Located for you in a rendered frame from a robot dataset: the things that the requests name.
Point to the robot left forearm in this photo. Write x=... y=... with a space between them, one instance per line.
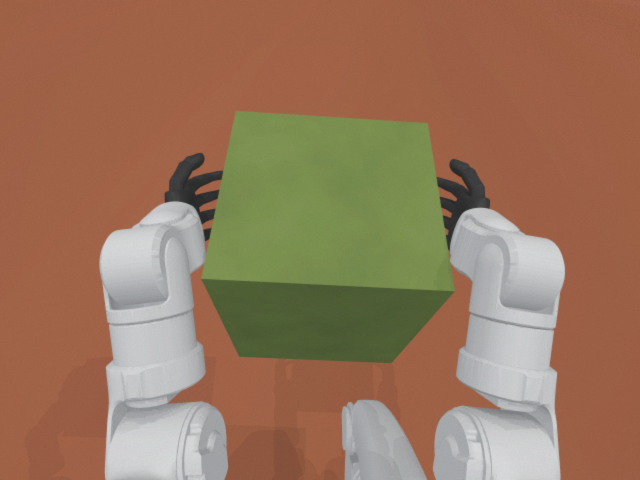
x=145 y=273

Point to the right robot hand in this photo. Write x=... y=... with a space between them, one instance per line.
x=473 y=197

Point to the carton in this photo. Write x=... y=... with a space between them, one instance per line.
x=328 y=240

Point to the right robot upper arm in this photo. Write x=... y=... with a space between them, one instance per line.
x=474 y=443

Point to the robot right forearm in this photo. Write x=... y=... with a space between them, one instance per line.
x=514 y=301

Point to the left robot hand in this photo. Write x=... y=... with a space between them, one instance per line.
x=182 y=189

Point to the robot right thigh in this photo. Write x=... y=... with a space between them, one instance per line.
x=384 y=452

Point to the left robot upper arm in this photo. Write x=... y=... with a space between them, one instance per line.
x=177 y=441

